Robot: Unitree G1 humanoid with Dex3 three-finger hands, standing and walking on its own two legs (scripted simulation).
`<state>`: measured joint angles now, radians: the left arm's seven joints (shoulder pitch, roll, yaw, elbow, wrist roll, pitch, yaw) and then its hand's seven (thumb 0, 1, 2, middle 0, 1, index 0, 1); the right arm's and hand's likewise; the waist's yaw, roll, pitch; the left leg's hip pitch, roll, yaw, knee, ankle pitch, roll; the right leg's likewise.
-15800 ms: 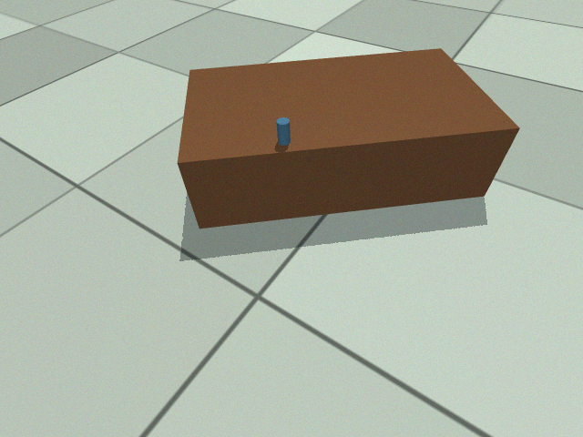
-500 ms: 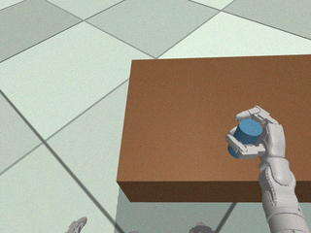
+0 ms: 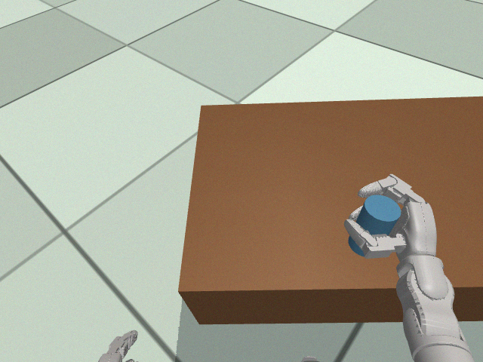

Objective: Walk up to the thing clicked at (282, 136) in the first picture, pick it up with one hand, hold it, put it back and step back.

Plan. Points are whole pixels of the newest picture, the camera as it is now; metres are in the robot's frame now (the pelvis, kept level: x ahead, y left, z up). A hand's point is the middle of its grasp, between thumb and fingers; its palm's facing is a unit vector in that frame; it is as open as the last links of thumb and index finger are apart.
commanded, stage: hold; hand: right
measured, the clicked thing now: (372, 227) +0.33 -0.18 +0.04
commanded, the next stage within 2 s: none
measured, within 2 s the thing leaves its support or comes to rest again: neither
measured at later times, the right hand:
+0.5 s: hand (373, 220) +0.33 -0.17 +0.07, palm faces +0.11 +0.99 +0.01, open 8.0 cm
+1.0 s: hand (375, 226) +0.32 -0.17 +0.07, palm faces +0.12 +0.99 +0.01, open 8.0 cm
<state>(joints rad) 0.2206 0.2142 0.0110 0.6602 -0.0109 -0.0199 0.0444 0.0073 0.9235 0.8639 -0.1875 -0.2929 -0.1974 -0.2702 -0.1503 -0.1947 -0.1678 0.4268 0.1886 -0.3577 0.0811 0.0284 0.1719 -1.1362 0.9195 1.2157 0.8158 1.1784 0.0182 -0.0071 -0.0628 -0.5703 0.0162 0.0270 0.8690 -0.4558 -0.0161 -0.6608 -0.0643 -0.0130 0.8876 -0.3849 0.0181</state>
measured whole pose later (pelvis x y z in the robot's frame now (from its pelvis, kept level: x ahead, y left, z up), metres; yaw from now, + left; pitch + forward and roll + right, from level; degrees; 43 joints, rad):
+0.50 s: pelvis +0.00 +0.00 +0.01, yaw +0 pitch +7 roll +1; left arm 0.22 0.20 0.01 0.66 -0.01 -0.02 0.05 0.01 0.92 0.88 -0.19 -0.30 -0.20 -0.28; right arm -0.10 -0.18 -0.14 0.36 0.18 -0.33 0.05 0.03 0.17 -1.14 0.92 1.21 0.82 1.18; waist 0.02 -0.01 -0.05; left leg -0.50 0.02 0.03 0.81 -0.44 -0.02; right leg -0.59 -0.06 -0.01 0.84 -0.37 0.01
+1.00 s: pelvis -0.01 -0.01 +0.01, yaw +0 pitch +6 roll +1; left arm 0.22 0.20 0.01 0.67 -0.01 -0.03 0.04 0.01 0.92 0.88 -0.19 -0.30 -0.20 -0.28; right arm -0.11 -0.17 -0.13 0.38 0.17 -0.34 0.04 0.03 0.17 -1.14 0.92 1.21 0.82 1.18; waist 0.01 -0.01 -0.04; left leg -0.49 0.02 0.02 0.80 -0.42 -0.02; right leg -0.58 -0.06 -0.02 0.83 -0.35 0.01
